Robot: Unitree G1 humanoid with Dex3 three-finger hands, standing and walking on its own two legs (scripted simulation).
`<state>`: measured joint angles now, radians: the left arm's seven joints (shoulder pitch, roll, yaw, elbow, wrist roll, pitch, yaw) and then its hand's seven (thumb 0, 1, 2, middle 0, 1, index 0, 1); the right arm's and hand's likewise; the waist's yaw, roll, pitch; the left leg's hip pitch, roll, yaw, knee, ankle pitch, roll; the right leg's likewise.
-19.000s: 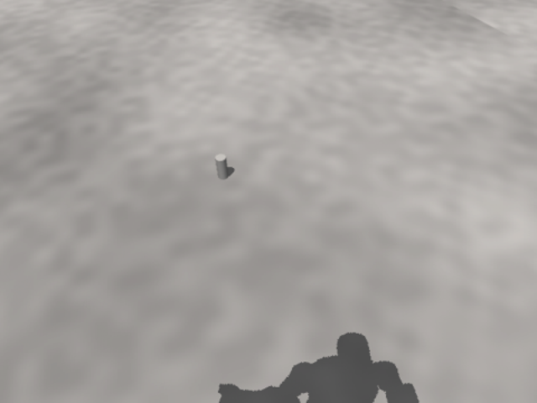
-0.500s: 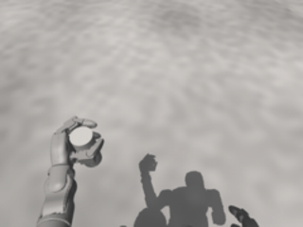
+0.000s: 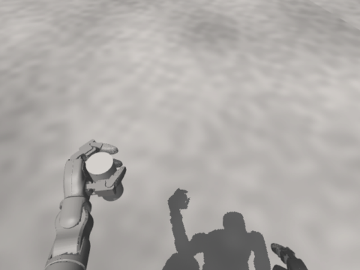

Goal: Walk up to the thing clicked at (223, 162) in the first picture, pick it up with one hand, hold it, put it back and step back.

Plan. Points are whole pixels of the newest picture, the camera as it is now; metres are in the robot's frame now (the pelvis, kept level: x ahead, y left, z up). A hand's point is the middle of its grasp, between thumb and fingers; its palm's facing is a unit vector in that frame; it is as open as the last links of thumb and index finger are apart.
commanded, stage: hold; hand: left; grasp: from the side
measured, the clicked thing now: (106, 178) +0.34 +0.18 +0.01
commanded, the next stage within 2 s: crouch in 1.82 s
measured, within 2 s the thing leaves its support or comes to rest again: neither
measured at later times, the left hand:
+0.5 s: hand (105, 173) +0.33 +0.17 +0.04, palm faces +0.13 -0.99 -0.03, open 7.3 cm
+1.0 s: hand (107, 175) +0.32 +0.17 +0.05, palm faces +0.13 -0.99 -0.03, open 7.3 cm
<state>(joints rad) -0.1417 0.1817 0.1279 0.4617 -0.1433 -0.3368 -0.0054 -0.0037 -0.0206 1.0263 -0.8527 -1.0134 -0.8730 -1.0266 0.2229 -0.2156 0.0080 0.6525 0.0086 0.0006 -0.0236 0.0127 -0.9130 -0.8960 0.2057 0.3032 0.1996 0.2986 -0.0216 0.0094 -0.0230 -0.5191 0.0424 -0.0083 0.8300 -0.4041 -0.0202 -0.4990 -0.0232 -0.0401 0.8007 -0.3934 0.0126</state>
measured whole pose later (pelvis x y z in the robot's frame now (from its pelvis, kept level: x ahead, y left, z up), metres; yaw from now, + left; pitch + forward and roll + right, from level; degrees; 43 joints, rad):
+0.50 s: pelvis +0.00 +0.00 +0.00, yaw +0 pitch +5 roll -1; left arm -0.15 0.18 0.13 0.48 -0.14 -0.36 -0.01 0.00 -0.02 1.02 -0.85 -1.01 -0.87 -1.03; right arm 0.22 -0.21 0.01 0.67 0.01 -0.01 -0.02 0.01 -0.91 -0.90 0.21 0.30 0.20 0.30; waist -0.02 0.01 -0.02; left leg -0.51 0.04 -0.01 0.82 -0.40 -0.02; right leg -0.49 -0.03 -0.04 0.79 -0.38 0.01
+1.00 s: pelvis +0.00 +0.00 +0.00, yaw +0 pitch +5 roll -1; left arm -0.11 0.17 0.11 0.45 -0.14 -0.36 0.00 0.00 -0.02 1.03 -0.85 -1.01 -0.87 -1.03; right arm 0.23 -0.22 0.00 0.67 0.01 -0.01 -0.02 0.01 -0.92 -0.90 0.21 0.30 0.20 0.30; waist -0.02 0.01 -0.02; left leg -0.50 0.04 -0.01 0.81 -0.39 -0.02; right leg -0.48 -0.02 -0.04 0.78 -0.38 0.01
